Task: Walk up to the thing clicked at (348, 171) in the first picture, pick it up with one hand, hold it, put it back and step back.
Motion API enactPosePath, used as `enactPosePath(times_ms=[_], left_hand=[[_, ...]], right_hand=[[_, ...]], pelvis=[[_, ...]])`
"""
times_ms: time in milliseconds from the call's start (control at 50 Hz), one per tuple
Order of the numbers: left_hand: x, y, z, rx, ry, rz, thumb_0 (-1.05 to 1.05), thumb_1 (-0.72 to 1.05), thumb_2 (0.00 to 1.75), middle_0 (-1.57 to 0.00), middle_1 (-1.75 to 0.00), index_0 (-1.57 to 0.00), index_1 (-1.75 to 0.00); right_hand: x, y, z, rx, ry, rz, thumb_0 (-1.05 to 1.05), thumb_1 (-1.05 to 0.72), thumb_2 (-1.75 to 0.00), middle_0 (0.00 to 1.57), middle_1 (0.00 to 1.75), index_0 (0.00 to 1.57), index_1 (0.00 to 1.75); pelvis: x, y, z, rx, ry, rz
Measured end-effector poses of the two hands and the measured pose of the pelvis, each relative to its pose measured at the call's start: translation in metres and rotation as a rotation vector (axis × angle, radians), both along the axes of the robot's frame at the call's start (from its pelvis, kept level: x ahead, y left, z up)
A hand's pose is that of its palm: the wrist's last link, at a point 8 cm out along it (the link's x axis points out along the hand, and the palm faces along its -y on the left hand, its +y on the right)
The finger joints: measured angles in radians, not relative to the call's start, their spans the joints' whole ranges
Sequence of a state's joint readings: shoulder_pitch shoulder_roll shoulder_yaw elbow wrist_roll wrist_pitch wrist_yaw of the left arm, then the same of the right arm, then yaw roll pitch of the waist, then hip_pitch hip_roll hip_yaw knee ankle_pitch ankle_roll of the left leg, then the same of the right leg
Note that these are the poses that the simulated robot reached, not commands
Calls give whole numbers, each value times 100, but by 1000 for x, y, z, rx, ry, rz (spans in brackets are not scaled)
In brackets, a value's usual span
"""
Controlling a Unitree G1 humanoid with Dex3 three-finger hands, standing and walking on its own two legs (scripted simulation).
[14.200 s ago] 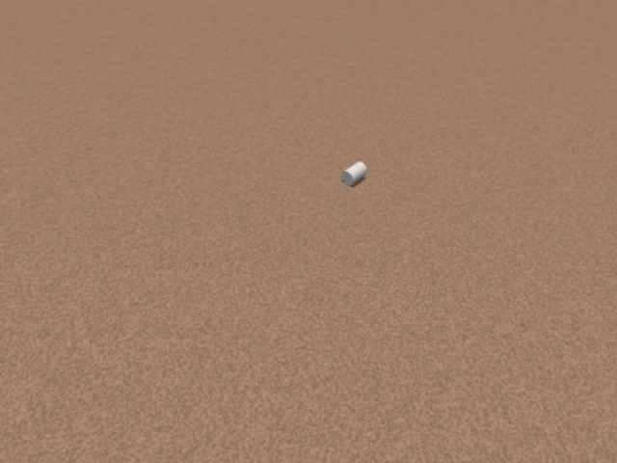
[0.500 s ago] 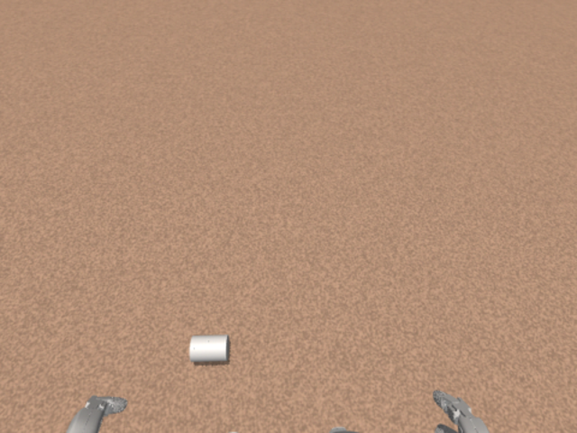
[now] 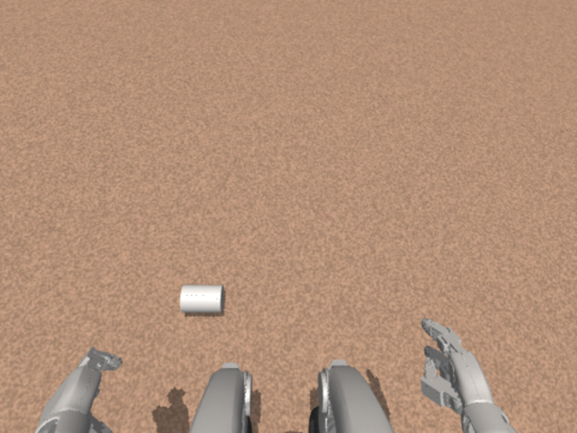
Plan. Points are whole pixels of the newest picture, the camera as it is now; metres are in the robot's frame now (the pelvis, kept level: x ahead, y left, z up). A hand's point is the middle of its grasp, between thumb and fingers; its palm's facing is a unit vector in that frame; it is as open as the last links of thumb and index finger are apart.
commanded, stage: rise first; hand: left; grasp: from above
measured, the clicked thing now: (202, 298) +0.46 +0.22 -0.59
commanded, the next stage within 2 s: none
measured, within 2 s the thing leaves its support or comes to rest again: neither
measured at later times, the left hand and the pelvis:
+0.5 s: hand (154, 340) +0.30 +0.27 -0.34, palm faces -0.48 -0.26 -0.84, open 13.6 cm; pelvis -0.07 -0.01 -0.19, yaw -2 degrees
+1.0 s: hand (168, 317) +0.37 +0.27 -0.42, palm faces -0.47 -0.03 -0.88, open 14.0 cm; pelvis -0.07 +0.00 -0.26, yaw -5 degrees
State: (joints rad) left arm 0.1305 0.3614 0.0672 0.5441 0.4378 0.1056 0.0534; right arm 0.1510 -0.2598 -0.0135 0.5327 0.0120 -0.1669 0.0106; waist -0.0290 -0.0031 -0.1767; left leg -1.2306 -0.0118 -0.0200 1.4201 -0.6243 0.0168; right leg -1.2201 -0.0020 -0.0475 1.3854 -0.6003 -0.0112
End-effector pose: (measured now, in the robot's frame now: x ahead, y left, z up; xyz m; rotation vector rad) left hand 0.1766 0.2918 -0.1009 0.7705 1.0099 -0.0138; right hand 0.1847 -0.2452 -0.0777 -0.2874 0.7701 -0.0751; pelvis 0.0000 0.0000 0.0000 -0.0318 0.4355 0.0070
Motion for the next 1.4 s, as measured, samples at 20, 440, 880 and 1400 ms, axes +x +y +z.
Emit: enactPosePath(times_ms=[20,440,880,1400], left_hand=[[6,0,-9,16,-8,-28,0,-54,95,-9,-108,-10,-107],[121,-14,-167,305,-207,-512,0,-46,95,-13,-102,-13,-101],[187,-20,-250,424,-269,-778,0,-49,100,-10,-98,-10,-98],[218,-29,-297,463,-275,-806,0,-47,96,-13,-96,-13,-95]], right_hand=[[-1,-2,-10,-2,3,7,1,-91,-90,20,30,20,30],[-125,-37,-225,-12,362,-73,1,-89,-90,20,30,20,30],[-215,-31,-267,-89,606,-165,1,-90,-90,20,30,20,30],[-213,-29,-299,-88,666,-118,0,-91,-90,20,30,20,30]], pelvis=[[-3,-1,-9,1,15,0],[-65,-13,-179,-9,162,-24],[-74,4,-247,-67,168,-37],[-67,2,-279,-71,180,-55]])
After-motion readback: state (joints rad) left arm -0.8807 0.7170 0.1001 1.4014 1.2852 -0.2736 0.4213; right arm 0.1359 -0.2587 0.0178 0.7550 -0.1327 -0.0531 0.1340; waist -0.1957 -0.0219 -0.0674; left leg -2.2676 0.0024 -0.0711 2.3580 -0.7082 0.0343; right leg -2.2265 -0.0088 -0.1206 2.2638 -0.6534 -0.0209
